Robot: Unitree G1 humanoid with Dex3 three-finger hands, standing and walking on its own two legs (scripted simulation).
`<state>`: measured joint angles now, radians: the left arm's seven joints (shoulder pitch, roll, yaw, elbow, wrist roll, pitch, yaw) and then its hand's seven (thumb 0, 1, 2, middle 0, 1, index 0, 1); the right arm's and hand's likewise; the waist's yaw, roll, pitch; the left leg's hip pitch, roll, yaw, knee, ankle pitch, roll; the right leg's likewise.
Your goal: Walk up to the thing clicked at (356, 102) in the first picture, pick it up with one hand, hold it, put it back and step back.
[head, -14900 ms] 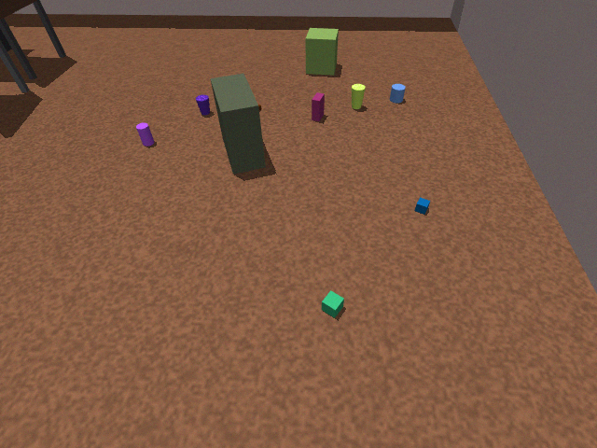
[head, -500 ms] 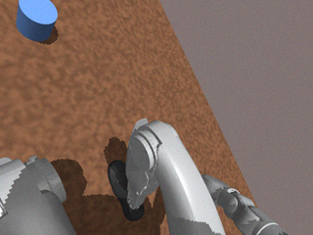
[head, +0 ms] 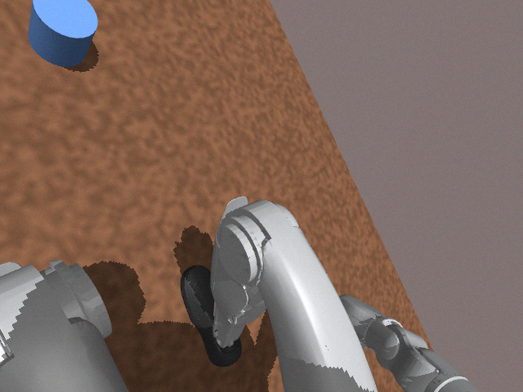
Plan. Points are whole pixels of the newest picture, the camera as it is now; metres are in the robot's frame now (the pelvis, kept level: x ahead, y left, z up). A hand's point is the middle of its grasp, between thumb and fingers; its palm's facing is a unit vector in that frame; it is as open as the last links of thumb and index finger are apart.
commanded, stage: settle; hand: left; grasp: from the side
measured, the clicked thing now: out of the picture +0.49 +0.30 -0.24
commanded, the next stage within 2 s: lift in 1.80 s
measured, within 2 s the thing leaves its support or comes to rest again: leaves its support in 0.10 s
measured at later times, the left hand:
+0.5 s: hand out of the picture +0.48 +0.34 -0.08, palm faces +0.36 -0.93 -0.08, open 7.0 cm
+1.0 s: hand out of the picture +0.48 +0.34 -0.02, palm faces +0.37 -0.92 -0.08, open 7.5 cm
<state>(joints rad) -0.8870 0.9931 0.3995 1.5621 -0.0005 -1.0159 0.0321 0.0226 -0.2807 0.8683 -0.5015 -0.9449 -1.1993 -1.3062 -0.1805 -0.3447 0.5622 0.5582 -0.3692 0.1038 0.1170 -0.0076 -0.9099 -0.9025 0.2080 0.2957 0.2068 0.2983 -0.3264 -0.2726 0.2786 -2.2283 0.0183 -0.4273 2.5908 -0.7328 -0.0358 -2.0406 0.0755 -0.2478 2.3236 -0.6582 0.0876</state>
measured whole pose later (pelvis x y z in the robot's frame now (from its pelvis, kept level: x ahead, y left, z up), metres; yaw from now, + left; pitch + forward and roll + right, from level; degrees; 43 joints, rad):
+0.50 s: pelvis +0.00 -0.01 +0.01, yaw +3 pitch +24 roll -16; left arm -0.82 0.80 0.43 1.16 -0.02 -0.69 -0.06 0.01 -0.40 0.88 -0.60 -1.03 -1.31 -1.39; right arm 0.03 -0.32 0.34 0.57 -0.22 0.13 0.12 -0.01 -0.91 -0.90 0.21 0.30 0.21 0.30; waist -0.27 -0.12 0.12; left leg -2.27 0.03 -0.31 2.50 -0.70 -0.02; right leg -2.10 0.04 -0.17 2.31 -0.66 0.07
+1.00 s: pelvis +0.02 -0.02 +0.03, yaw +8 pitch +31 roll -10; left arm -0.83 0.67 0.46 1.06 -0.04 -0.55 -0.13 0.02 -0.47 0.93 -0.64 -1.06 -1.26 -1.38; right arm 0.09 -0.30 0.19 0.60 -0.14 0.12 0.08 0.00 -0.91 -0.90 0.21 0.30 0.21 0.30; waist -0.22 -0.04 -0.01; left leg -2.25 0.03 -0.21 2.40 -0.71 -0.03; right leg -2.14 0.01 -0.10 2.29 -0.70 0.05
